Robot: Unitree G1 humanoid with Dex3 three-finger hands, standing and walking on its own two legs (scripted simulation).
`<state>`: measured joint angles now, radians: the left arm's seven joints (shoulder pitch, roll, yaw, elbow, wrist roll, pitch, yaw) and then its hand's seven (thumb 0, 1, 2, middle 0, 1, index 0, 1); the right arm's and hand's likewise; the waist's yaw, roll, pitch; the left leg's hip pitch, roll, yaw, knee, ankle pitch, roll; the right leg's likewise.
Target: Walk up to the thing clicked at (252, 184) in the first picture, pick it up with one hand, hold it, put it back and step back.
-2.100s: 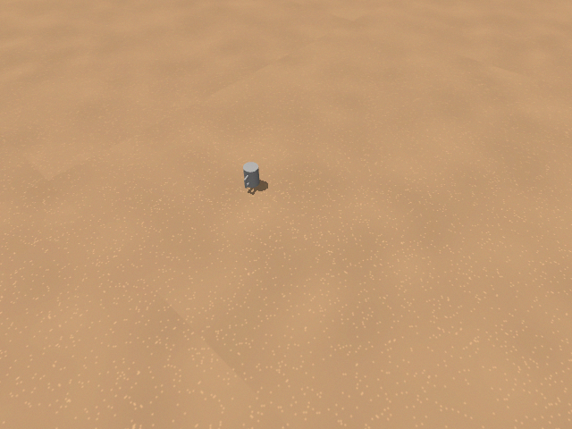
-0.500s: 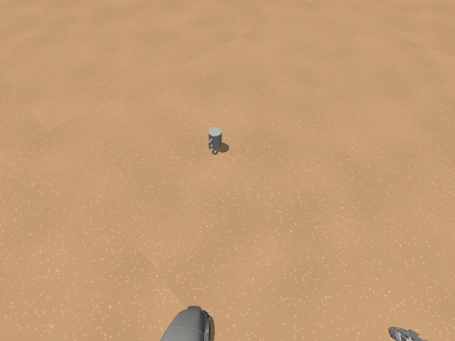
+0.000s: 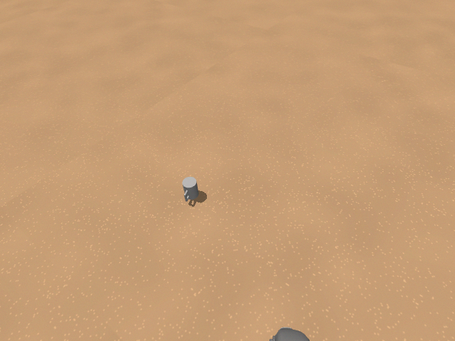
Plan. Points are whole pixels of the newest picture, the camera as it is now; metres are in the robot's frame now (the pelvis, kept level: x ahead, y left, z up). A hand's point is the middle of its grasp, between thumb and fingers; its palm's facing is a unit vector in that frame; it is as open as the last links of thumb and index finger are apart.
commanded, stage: walk up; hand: left
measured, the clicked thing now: (189, 190) +0.96 +0.22 -0.72
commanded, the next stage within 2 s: none
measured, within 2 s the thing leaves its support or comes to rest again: neither
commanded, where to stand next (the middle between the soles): +0.62 -0.01 m, yaw +1 degrees
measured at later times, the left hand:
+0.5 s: hand (107, 304) +0.24 +0.28 -0.17, palm faces +0.01 -0.94 -0.34, open 7.3 cm
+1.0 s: hand (135, 203) +0.48 +0.25 -0.13, palm faces -0.04 -0.91 -0.42, open 7.3 cm
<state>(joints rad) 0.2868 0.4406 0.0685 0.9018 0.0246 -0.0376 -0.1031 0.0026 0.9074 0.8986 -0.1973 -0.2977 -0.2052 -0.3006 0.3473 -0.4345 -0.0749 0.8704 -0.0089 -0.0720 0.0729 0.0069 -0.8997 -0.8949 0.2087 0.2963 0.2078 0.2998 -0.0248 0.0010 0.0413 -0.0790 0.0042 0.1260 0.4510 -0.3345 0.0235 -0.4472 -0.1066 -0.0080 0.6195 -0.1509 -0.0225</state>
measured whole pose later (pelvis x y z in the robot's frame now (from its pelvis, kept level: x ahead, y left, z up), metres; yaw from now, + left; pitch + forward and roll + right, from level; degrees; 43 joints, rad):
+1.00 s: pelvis +0.39 -0.03 -0.01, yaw +1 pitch -3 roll +0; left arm 0.26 0.40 0.06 0.86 0.02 -0.07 -0.06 0.00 0.91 0.90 -0.20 -0.30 -0.21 -0.30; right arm 0.36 -0.43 -0.05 0.86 0.00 -0.04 0.04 0.01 -0.90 -0.90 0.21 0.30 0.21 0.30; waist -0.02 0.06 0.09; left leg -0.21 0.06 0.04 0.83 -0.47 0.03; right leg -0.36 -0.04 -0.07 0.62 -0.21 -0.02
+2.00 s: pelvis +0.55 -0.02 +0.00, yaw +1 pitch -3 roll +1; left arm 0.15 0.35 -0.01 1.02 0.01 -0.02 -0.01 0.00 0.91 0.90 -0.20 -0.30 -0.21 -0.30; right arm 0.15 -0.37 0.00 1.02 0.01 -0.01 0.02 0.01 -0.90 -0.89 0.21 0.30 0.21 0.30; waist 0.01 0.03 0.09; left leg -0.26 0.02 0.04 0.56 -0.24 -0.01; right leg -0.28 -0.04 -0.02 0.59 -0.26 0.01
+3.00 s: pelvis +0.58 -0.01 +0.01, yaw +3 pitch -2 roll +0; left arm 0.09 0.34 0.00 1.18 0.01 -0.01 -0.01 0.00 0.91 0.90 -0.20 -0.30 -0.21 -0.30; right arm 0.06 -0.35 -0.01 1.16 -0.01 -0.01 0.02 0.00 -0.90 -0.90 0.21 0.30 0.21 0.30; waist 0.01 0.00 0.05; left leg -0.12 0.01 0.02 0.33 -0.16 0.00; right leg -0.11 -0.05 -0.05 0.31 -0.16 0.03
